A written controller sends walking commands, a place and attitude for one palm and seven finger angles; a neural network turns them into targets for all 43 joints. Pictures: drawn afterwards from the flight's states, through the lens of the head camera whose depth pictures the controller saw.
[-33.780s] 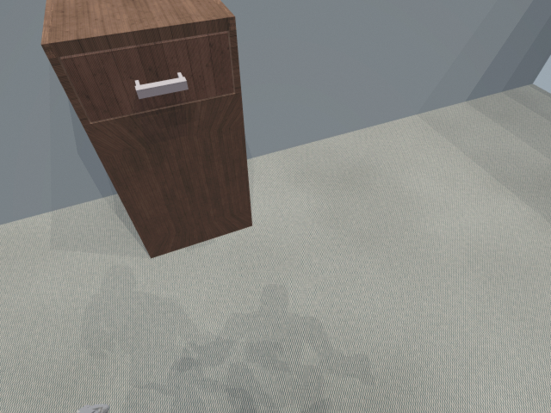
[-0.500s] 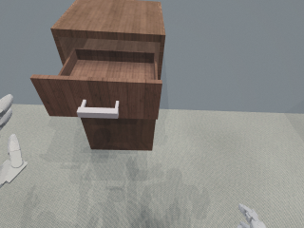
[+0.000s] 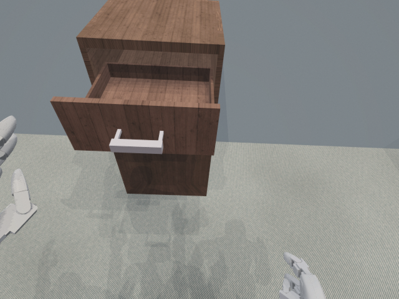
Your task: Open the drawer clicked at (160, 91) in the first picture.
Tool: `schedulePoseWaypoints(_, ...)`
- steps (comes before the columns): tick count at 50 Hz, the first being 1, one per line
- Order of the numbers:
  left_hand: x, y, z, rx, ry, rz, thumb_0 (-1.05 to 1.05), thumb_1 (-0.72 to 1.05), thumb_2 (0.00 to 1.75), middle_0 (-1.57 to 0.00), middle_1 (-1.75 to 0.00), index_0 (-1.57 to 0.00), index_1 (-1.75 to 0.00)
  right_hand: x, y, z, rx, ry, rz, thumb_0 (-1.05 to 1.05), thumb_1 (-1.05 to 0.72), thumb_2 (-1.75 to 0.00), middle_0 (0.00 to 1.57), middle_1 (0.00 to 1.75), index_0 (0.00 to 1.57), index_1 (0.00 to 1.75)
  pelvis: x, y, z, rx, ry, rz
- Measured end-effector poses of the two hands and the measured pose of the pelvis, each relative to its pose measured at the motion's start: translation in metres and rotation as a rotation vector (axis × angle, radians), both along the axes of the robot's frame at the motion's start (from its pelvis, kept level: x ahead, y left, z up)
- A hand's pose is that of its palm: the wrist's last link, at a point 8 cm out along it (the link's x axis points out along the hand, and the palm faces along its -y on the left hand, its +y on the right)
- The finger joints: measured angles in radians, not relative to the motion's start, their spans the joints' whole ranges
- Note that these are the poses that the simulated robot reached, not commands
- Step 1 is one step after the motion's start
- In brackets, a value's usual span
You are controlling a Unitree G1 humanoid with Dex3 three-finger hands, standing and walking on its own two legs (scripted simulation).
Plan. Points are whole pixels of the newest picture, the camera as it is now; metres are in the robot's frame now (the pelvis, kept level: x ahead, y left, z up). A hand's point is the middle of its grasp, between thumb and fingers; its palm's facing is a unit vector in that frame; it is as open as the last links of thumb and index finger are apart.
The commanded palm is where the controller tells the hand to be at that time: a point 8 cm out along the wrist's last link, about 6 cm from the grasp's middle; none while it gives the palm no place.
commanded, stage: stop stepping back and stand still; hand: left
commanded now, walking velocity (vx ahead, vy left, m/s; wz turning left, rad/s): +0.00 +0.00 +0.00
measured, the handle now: (138, 140) +0.50 +0.18 +0.01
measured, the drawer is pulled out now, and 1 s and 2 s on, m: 0.28 0.28 0.28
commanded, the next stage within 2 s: let the arm hang, fingers relaxed in 0.02 s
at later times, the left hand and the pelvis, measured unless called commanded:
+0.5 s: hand out of the picture -0.01 +0.18 -0.18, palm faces +0.03 -0.98 -0.19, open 6.9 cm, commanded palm none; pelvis -0.01 +0.00 +0.00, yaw +0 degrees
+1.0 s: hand out of the picture -0.01 +0.16 -0.17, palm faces +0.01 -0.98 -0.19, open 7.3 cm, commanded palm none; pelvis -0.01 -0.01 +0.00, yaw -1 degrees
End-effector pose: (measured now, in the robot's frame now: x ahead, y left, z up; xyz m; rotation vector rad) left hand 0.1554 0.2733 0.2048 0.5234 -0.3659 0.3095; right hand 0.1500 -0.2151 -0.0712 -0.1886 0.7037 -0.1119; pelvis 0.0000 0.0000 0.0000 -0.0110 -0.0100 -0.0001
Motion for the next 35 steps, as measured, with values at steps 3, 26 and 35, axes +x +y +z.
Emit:
schedulePoseWaypoints(3, 0.003, -0.002, -0.001, 0.003, 0.017, -0.007, 0.01, 0.89, 0.89, -0.21, -0.30, -0.21, -0.30, 0.006, -0.005, 0.002, -0.007, 0.000, -0.001, 0.01, -0.90, -0.89, 0.21, 0.30, 0.21, 0.30, 0.001, -0.001, 0.001, -0.002, 0.003, -0.001)
schedulePoseWaypoints(26, -0.178, -0.041, -0.350, -0.565, 1.717, 0.316, -0.02, 1.01, 0.89, -0.21, -0.30, -0.21, -0.30, -0.171, -0.021, -0.061, -0.012, 0.734, -0.111, 0.01, -0.90, -0.89, 0.20, 0.30, 0.20, 0.30, -0.009, -0.003, 0.002, -0.002, -0.011, 0.008)
schedulePoseWaypoints(35, -0.229, -0.032, -0.335, -0.536, 1.846, 0.422, 0.00, 0.94, 0.89, -0.20, -0.30, -0.20, -0.30, -0.212, 0.004, -0.071, 0.069, 0.837, -0.145, 0.00, -0.90, -0.89, 0.20, 0.30, 0.20, 0.30, -0.010, 0.001, 0.004, 0.005, -0.018, 0.000)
